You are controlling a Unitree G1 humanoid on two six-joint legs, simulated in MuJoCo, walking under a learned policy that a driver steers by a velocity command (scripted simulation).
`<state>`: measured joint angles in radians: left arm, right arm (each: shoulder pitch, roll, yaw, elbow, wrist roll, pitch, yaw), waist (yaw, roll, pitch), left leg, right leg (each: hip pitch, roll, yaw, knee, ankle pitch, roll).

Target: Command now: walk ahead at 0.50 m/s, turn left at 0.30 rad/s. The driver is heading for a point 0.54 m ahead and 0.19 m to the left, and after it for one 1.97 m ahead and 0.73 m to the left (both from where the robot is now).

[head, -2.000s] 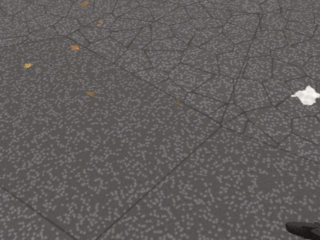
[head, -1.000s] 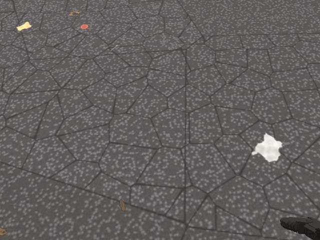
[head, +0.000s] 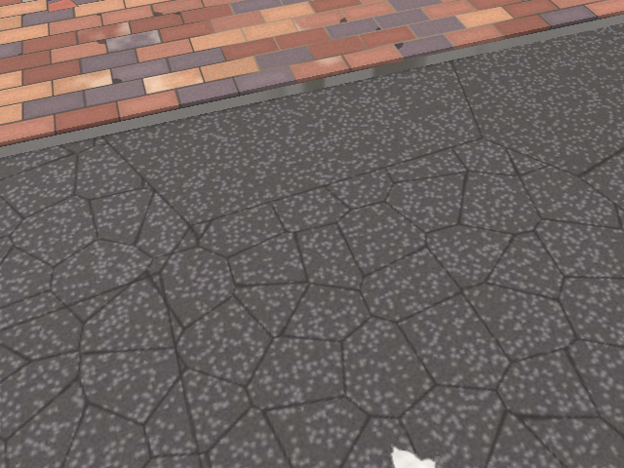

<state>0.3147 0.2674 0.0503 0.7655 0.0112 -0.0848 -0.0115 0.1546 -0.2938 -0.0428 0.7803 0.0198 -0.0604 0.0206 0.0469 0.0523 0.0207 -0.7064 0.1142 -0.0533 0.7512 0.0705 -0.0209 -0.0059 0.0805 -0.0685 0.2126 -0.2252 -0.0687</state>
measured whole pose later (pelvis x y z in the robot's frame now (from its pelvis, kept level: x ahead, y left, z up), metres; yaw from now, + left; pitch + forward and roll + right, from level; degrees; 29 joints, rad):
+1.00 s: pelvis +0.48 +0.08 +0.00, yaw +34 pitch +2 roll -1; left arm 0.16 0.29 0.06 0.77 0.00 -0.02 0.01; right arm 0.17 -0.31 -0.07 0.60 0.01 0.06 -0.01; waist 0.04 0.02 0.07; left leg -0.53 0.05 -0.02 0.81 -0.29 -0.05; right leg -0.24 -0.04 -0.14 0.40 -0.18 -0.01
